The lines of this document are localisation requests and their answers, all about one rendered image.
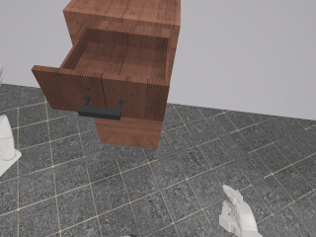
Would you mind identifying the handle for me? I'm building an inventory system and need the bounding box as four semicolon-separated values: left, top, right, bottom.
77;96;123;120

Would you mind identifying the cabinet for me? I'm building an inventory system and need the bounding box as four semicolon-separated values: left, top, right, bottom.
62;0;181;149

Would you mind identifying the left robot hand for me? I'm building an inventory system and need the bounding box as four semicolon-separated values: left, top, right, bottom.
0;63;22;176

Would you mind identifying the drawer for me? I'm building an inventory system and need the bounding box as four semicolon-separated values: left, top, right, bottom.
31;27;171;121

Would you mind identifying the right robot hand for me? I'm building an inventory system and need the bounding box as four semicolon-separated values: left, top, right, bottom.
219;185;258;237

